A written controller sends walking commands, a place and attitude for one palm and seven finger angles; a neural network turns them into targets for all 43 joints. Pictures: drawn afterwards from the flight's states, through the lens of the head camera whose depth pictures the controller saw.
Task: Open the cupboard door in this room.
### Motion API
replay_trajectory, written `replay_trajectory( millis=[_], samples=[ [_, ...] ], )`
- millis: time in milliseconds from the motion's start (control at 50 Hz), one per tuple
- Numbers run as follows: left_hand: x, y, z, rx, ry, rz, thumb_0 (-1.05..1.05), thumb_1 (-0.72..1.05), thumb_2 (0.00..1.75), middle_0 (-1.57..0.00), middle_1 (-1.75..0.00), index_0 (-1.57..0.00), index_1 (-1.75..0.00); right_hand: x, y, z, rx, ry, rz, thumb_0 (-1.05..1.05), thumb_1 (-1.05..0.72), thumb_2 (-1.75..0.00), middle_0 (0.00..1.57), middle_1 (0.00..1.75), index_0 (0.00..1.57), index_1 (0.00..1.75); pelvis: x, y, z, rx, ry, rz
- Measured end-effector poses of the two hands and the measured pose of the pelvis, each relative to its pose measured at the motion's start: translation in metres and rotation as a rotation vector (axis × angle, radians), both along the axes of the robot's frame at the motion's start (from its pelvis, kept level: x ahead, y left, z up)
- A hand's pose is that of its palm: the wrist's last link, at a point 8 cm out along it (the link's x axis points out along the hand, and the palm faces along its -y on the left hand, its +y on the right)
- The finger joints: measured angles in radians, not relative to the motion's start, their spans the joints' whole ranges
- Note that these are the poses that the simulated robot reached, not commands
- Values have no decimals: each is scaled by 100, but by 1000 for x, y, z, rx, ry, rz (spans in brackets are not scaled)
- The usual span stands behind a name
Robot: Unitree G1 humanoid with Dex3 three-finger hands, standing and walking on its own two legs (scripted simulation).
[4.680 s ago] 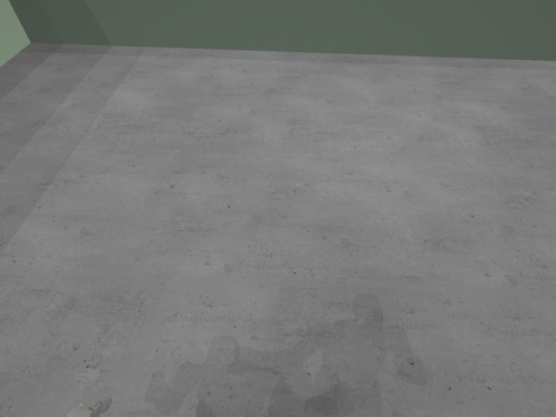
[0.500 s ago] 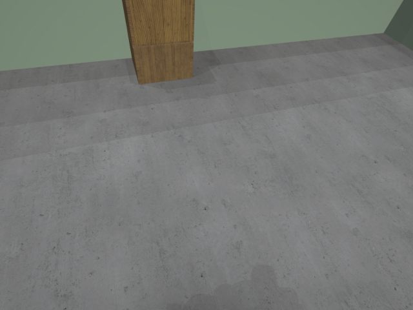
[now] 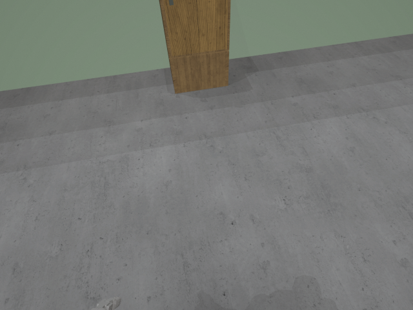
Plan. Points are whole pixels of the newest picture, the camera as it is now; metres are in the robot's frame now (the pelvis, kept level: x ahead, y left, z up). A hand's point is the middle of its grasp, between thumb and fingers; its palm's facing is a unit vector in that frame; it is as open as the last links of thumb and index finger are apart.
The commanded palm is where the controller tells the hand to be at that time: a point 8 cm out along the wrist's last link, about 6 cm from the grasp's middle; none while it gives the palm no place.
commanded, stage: turn or walk to find it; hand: left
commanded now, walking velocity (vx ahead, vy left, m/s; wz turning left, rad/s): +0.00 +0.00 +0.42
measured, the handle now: out of the picture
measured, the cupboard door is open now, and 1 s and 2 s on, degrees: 0 0 0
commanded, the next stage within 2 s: stand and wait in 0.04 s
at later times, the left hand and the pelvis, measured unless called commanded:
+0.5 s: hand out of the picture -0.01 +0.18 -0.18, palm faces +0.19 -0.96 -0.18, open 7.3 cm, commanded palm none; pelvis +0.05 +0.01 +0.00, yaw +6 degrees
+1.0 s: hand out of the picture +0.07 +0.21 -0.17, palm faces +0.06 -0.98 -0.19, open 7.4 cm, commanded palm none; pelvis +0.08 +0.03 +0.00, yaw +3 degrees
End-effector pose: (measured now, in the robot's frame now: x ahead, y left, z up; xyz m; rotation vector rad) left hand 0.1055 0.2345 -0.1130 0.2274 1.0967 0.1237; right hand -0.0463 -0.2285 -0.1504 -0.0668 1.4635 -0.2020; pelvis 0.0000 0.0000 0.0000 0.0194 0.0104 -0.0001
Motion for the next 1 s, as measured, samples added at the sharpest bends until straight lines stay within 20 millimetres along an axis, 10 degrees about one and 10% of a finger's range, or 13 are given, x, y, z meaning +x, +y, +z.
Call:
replay_trajectory(
  millis=[240,500,740,1000],
  samples=[
    [-57,-14,3,14,124,195,-1,94,90,-20,-30,-20,-30,130,-43,11,-44,-114,184,1,-91,-90,19,30,20,30,29,-18,11,14,-12,110],
    [-128,-2,-35,-94,374,289,0,92,90,-19,-30,-20,-30,229,31,28,-52,-290,322,1,-91,-90,19,30,20,30,50,14,3,-10,-30,98],
    [-98,9,-28,-108,346,214,0,91,90,-19,-30,-20,-30,191,51,23,-37,-236,214,-1,-93,-90,20,30,21,30,57,37,10,-20,-27,77],
    [-44,26,-27,-58,287,137,0,91,90,-19,-29,-19,-30,81,29,6,-33,35,86,0,-92,-90,20,30,20,30,78,32,2,6,-24,54]
  ],
)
